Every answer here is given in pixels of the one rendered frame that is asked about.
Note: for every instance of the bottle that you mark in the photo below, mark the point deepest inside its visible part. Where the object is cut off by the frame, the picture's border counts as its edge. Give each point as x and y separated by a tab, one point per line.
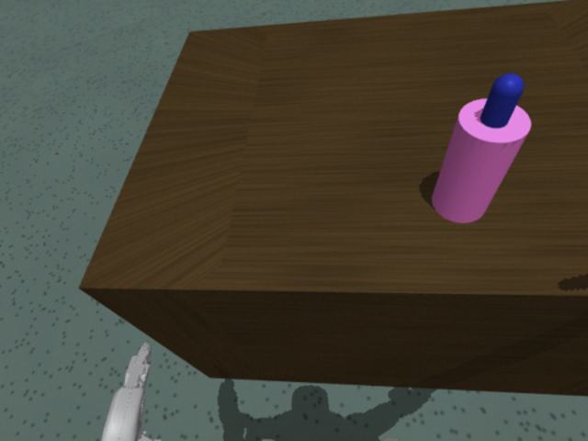
487	137

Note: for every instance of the left robot hand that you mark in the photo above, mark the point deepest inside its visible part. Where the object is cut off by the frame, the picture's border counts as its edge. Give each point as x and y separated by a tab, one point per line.
124	417

